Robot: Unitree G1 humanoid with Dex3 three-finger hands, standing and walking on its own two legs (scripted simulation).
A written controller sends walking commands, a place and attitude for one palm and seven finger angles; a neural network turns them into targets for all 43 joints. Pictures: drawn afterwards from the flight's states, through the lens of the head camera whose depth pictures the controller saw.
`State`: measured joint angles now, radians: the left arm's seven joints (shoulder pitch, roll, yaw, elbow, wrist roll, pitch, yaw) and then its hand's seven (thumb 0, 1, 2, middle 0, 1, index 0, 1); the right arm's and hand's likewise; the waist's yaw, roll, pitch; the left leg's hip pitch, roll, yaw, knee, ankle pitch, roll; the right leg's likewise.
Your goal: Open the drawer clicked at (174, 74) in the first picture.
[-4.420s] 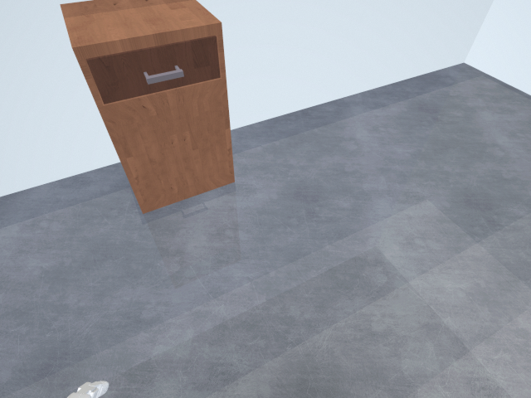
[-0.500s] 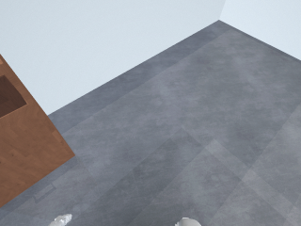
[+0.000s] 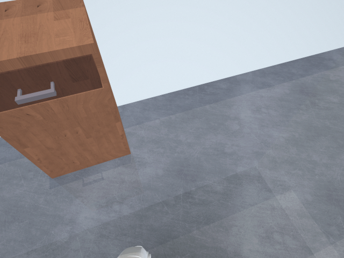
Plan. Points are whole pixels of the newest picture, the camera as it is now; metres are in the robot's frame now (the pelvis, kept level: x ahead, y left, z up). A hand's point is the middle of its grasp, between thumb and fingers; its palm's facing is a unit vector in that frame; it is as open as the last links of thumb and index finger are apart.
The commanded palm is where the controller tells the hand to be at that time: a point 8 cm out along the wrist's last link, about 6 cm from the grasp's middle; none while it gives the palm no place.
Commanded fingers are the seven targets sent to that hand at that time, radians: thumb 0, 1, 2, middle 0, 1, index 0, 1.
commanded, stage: turn to face it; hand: left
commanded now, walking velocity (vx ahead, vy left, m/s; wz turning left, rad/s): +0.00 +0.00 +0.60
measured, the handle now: (36, 92) +0.62 +0.54 -0.08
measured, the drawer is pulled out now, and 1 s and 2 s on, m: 0.00 0.00 0.00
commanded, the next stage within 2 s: take the last steps up to it in 0.64 s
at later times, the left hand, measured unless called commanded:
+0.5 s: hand out of the picture +0.09 +0.23 -0.15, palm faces +0.24 -0.93 -0.27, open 7.4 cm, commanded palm none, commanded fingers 0.00 0.90 0.90 -0.20 -0.30 -0.20 -0.30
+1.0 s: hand out of the picture -0.08 +0.15 -0.15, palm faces +0.49 -0.83 -0.25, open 7.4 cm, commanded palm none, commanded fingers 0.00 0.90 0.90 -0.20 -0.30 -0.20 -0.30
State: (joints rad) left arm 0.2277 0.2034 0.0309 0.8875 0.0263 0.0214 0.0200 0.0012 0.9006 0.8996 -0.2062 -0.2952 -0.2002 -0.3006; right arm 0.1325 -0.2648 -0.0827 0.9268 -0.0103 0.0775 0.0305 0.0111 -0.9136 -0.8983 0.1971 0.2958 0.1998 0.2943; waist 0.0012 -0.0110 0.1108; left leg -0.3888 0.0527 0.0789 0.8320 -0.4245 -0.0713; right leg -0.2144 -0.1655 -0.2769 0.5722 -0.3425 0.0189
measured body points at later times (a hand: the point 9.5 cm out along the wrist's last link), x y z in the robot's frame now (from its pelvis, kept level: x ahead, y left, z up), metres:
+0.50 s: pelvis +0.02 +0.00 +0.00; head +0.06 +0.01 +0.45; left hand +0.08 +0.28 -0.12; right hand +0.13 -0.23 -0.14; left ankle -0.01 +0.12 -0.73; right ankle +0.04 -0.13 -0.71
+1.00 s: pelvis +0.03 -0.01 +0.01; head +0.05 -0.02 +0.46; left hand -0.10 +0.19 -0.13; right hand +0.20 -0.21 -0.14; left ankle -0.06 +0.11 -0.69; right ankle +0.04 -0.12 -0.73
